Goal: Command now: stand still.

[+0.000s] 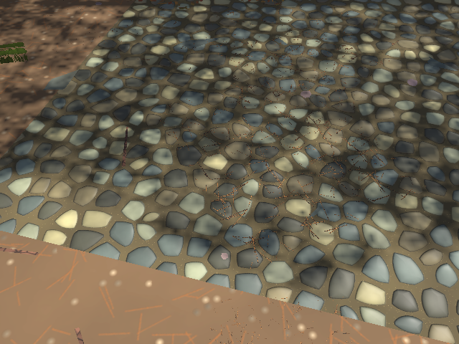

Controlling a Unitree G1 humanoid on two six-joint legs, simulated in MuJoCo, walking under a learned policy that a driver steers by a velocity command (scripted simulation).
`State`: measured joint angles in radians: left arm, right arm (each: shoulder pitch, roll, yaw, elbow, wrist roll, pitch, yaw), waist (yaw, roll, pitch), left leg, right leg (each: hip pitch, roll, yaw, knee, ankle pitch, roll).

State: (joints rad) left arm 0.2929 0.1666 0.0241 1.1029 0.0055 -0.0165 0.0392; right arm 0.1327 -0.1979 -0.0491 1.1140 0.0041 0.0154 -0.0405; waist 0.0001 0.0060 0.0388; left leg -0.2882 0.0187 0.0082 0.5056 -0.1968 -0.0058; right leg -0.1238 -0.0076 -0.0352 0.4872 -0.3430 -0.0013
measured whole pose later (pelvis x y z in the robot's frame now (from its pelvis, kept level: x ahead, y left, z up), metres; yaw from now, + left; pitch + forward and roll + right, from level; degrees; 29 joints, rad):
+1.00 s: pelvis +0.07 +0.03 -0.01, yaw -2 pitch +0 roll +0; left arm 0.46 0.21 0.05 1.08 -0.03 -0.05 0.03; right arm 0.22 -0.21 -0.07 1.09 0.02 -0.10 0.00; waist 0.00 -0.05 0.00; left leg -0.30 0.00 0.10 0.62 -0.31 0.05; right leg -0.18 -0.05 0.04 0.75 -0.48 -0.01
